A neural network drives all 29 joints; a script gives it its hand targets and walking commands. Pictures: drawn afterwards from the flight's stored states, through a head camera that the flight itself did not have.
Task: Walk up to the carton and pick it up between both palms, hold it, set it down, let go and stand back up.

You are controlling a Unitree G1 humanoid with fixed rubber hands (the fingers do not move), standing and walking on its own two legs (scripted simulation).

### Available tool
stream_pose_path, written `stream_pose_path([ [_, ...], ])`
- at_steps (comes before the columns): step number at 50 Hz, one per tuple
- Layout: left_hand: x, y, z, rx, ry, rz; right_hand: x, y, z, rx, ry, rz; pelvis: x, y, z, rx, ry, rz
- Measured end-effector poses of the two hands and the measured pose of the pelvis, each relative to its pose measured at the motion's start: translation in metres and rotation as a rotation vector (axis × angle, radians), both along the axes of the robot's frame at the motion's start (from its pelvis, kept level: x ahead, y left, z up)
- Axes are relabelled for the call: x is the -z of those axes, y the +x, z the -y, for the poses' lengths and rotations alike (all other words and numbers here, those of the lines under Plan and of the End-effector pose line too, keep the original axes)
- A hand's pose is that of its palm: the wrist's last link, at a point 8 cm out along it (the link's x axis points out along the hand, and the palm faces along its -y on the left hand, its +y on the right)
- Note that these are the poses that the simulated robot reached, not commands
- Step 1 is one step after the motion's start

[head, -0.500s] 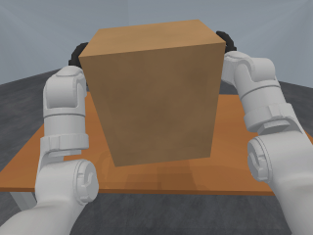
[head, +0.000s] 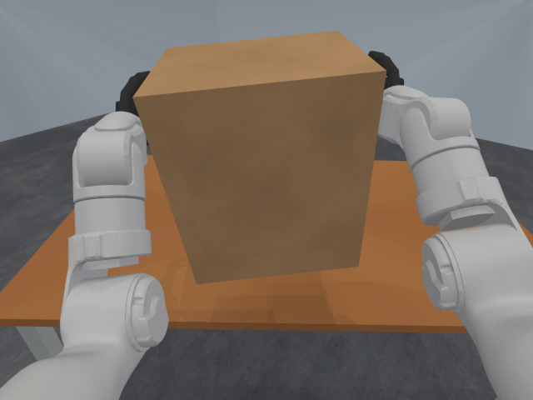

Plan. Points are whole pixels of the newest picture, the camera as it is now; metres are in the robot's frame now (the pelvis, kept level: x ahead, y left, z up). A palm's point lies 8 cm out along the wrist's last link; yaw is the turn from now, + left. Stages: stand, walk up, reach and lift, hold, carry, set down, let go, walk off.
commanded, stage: hold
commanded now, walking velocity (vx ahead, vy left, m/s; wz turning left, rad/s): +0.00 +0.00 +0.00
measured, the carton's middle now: (265, 160) +0.36 +0.00 +0.27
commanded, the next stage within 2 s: set down in 0.86 s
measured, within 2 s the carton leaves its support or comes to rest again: neither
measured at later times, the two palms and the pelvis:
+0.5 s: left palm (136, 123) +0.36 +0.17 +0.32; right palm (387, 105) +0.37 -0.16 +0.35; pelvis +0.00 +0.00 +0.00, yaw +0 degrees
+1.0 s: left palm (132, 124) +0.36 +0.18 +0.32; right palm (383, 105) +0.37 -0.16 +0.35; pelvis +0.00 +0.00 +0.00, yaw +0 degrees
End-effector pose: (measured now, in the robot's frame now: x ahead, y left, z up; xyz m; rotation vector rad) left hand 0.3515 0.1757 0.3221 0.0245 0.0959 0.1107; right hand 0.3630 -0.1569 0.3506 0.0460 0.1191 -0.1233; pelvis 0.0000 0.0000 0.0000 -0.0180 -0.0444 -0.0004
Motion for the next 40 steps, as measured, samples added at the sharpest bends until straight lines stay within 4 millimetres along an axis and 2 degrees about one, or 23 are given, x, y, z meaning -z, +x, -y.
stream_pose_path([
  [19,-0.001,-0.001,0.002,-0.001,-0.002,0.000,0.001,-0.001,0.002,-0.001,-0.001,-0.001,0.000,0.000,0.002,-0.001,0.001,0.001],
  [28,-0.002,0.011,0.003,0.022,0.001,-0.011,0.002,0.004,0.004,0.020,-0.006,-0.013,0.000,-0.002,0.003,-0.008,-0.001,-0.024],
  [40,0.006,0.008,0.000,0.014,0.005,-0.008,0.008,0.004,0.000,0.013,-0.009,-0.011,0.000,0.000,0.002,-0.011,0.000,-0.014],
])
